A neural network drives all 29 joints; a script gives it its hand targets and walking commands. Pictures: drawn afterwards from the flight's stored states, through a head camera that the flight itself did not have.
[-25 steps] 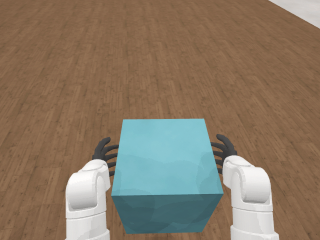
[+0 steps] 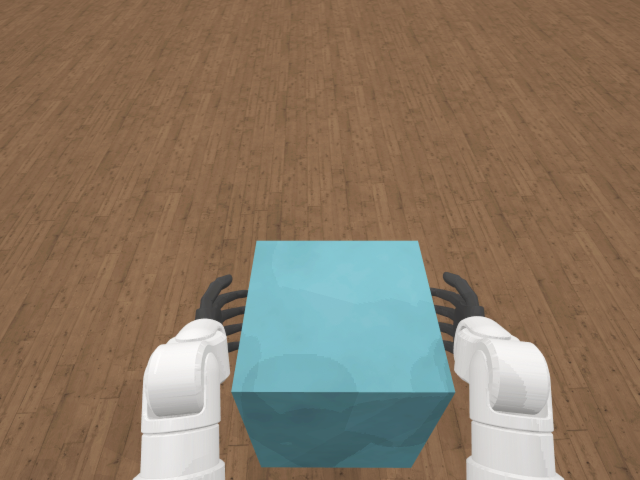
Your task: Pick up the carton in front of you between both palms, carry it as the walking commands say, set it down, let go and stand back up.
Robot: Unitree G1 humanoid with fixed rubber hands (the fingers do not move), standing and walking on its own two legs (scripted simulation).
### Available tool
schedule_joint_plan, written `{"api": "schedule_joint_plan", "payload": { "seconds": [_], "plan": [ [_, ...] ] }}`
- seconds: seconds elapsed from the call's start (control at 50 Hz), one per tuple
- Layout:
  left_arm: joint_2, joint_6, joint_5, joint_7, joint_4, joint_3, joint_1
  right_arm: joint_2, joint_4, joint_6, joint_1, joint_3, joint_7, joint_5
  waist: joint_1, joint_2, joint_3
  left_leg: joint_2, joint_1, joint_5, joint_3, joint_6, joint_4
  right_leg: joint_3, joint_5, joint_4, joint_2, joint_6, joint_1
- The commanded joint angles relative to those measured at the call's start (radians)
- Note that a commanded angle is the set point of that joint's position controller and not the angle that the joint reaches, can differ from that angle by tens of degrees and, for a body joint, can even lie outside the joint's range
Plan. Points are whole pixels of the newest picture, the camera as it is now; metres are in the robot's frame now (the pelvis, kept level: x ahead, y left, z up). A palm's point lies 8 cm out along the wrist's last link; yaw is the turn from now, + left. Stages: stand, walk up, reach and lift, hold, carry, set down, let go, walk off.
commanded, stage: carry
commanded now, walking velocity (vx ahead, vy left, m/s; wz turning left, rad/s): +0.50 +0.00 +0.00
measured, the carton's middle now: (336, 358) +0.27 +0.00 -0.02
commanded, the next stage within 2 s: none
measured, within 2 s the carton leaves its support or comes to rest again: neither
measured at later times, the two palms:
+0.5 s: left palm (235, 150) +0.62 +0.16 +0.08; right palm (407, 148) +0.60 -0.13 +0.09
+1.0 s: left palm (271, 74) +0.91 +0.12 +0.07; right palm (403, 75) +0.91 -0.17 +0.06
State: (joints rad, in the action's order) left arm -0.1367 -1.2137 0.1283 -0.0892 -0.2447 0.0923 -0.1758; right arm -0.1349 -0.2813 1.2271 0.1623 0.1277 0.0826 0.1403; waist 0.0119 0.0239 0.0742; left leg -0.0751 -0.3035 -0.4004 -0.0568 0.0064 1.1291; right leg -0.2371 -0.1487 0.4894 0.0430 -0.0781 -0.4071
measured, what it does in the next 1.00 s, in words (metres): walks ahead: left foot, then right foot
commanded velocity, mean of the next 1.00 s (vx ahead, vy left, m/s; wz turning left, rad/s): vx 0.32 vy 0.00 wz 0.00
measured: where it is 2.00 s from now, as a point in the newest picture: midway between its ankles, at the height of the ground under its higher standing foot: (329, 332)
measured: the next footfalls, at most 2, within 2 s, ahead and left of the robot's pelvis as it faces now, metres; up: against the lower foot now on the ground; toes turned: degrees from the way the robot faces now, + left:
left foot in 0.40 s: +0.46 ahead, +0.11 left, +0.00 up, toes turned +8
right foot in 0.86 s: +0.76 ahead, -0.11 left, +0.00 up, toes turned +4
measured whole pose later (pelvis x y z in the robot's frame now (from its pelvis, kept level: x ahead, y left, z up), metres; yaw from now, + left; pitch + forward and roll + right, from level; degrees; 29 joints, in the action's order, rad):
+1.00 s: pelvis +0.64 -0.02 +0.00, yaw -1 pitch +3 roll +0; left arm -0.14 -1.20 0.13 -0.09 -0.28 0.10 -0.20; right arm -0.14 -0.31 1.21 0.19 0.14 0.08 0.14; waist 0.00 0.04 0.00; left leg -0.05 -0.26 -0.54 -0.07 0.03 0.87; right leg -0.24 -0.07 0.40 0.03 -0.08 -0.39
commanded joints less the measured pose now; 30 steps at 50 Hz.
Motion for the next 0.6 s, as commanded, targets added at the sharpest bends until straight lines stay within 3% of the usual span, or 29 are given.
{"api": "schedule_joint_plan", "payload": {
  "seconds": [0.0,0.06,0.14,0.2,0.3,0.34,0.36,0.38,0.4,0.42,0.44,0.48,0.52,0.58],
  "plan": [
    [-1.024,0.036,-0.441,0.273,-0.112,-0.705,-0.465,-0.995,-0.078,-0.038,0.494,-0.763,-0.268,-0.444,-0.005,-0.089,0.332,-0.060,-0.302,0.100,0.064,-0.026,0.015,0.395,0.175,-0.244,0.288,-0.042,0.499],
    [-1.023,0.053,-0.448,0.281,-0.132,-0.714,-0.424,-1.020,-0.074,-0.068,0.431,-0.774,-0.256,-0.431,-0.004,-0.139,0.314,-0.049,-0.293,0.157,0.013,-0.005,-0.123,0.298,0.089,-0.305,0.263,-0.048,0.468],
    [-0.982,0.060,-0.451,0.287,-0.154,-0.718,-0.390,-0.996,-0.101,-0.079,0.392,-0.778,-0.242,-0.413,-0.002,-0.146,0.235,-0.043,-0.353,0.253,-0.048,0.022,-0.342,0.214,0.131,-0.339,0.231,-0.062,0.499],
    [-0.929,0.050,-0.449,0.280,-0.196,-0.715,-0.397,-0.949,-0.153,-0.066,0.411,-0.780,-0.237,-0.425,0.000,-0.149,0.178,-0.025,-0.348,0.328,-0.089,0.018,-0.474,0.161,0.219,-0.329,0.207,-0.053,0.510],
    [-0.838,0.004,-0.417,0.255,-0.194,-0.684,-0.379,-0.850,-0.169,-0.010,0.418,-0.755,-0.239,-0.437,0.002,-0.172,0.103,0.008,-0.271,0.394,-0.137,-0.023,-0.621,0.103,0.376,-0.288,0.200,-0.021,0.540],
    [-0.815,-0.015,-0.410,0.249,-0.188,-0.678,-0.389,-0.826,-0.153,0.009,0.420,-0.737,-0.242,-0.439,-0.005,-0.180,0.140,0.051,-0.116,0.353,-0.182,-0.039,-0.658,0.060,0.553,-0.153,0.191,0.005,0.534],
    [-0.806,-0.023,-0.411,0.248,-0.187,-0.677,-0.403,-0.821,-0.136,0.015,0.413,-0.726,-0.244,-0.435,-0.024,-0.150,0.191,0.099,0.060,0.322,-0.232,-0.040,-0.704,0.002,0.591,0.007,0.155,0.030,0.477],
    [-0.797,-0.031,-0.411,0.247,-0.187,-0.679,-0.418,-0.811,-0.123,0.020,0.409,-0.711,-0.246,-0.429,-0.044,-0.086,0.264,0.046,0.296,0.254,-0.155,-0.044,-0.697,0.001,0.437,0.204,0.124,0.053,0.325],
    [-0.800,-0.043,-0.418,0.247,-0.200,-0.689,-0.450,-0.793,-0.099,0.021,0.415,-0.693,-0.249,-0.415,-0.049,0.136,0.359,-0.238,0.515,0.124,0.301,-0.160,-0.765,0.018,0.182,0.518,0.033,0.102,0.058],
    [-0.805,-0.048,-0.422,0.249,-0.203,-0.692,-0.463,-0.818,-0.076,0.017,0.411,-0.690,-0.252,-0.420,-0.043,0.319,0.371,-0.359,0.621,0.221,0.604,-0.254,-0.899,0.109,-0.302,0.725,-0.080,0.109,-0.201],
    [-0.838,-0.042,-0.421,0.251,-0.174,-0.698,-0.475,-0.847,-0.083,0.016,0.421,-0.695,-0.254,-0.433,-0.041,0.225,0.348,-0.348,0.592,0.345,0.507,-0.250,-0.878,0.216,-0.324,0.841,-0.016,0.076,-0.262],
    [-0.902,-0.020,-0.425,0.256,-0.168,-0.708,-0.492,-0.923,-0.094,-0.001,0.461,-0.712,-0.261,-0.446,-0.037,0.038,0.320,-0.289,0.458,0.474,0.305,-0.177,-0.854,0.247,-0.220,0.773,0.065,0.044,-0.249],
    [-0.959,-0.002,-0.427,0.255,-0.161,-0.716,-0.497,-0.961,-0.116,-0.015,0.502,-0.726,-0.266,-0.462,-0.026,0.049,0.307,-0.249,0.351,0.384,0.182,-0.121,-0.906,0.232,-0.131,0.643,0.088,0.050,-0.183],
    [-0.976,0.018,-0.415,0.241,-0.167,-0.722,-0.468,-0.958,-0.137,-0.024,0.485,-0.733,-0.274,-0.471,-0.023,0.097,0.287,-0.217,0.342,0.329,0.090,-0.134,-0.964,0.181,-0.071,0.496,0.078,0.080,-0.204]
  ]
}}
